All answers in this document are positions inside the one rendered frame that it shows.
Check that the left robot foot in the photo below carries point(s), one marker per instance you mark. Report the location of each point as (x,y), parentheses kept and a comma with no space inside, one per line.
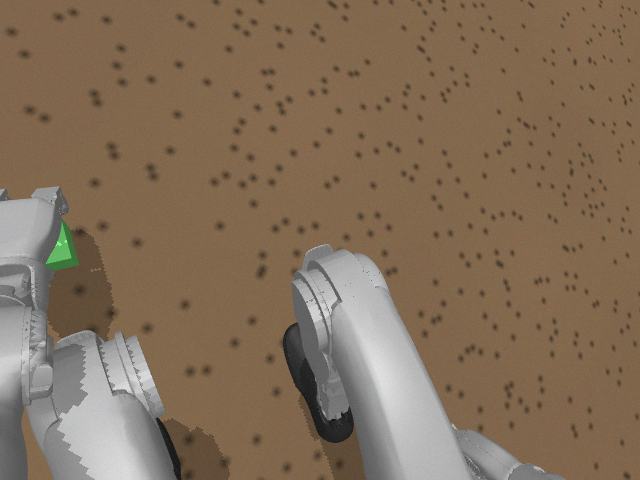
(171,449)

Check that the right robot hand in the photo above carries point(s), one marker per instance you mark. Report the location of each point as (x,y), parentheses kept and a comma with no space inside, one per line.
(486,459)

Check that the cube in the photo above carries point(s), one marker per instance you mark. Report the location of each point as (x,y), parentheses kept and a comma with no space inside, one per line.
(64,254)

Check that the left robot arm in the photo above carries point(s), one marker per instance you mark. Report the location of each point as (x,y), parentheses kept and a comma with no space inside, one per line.
(26,355)

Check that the left robot hand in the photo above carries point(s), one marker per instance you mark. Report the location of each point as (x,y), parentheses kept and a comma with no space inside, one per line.
(30,228)

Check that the right robot foot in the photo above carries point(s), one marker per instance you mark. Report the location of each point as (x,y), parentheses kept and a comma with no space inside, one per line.
(333,431)

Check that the right robot arm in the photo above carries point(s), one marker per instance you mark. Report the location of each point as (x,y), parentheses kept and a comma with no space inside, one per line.
(529,471)

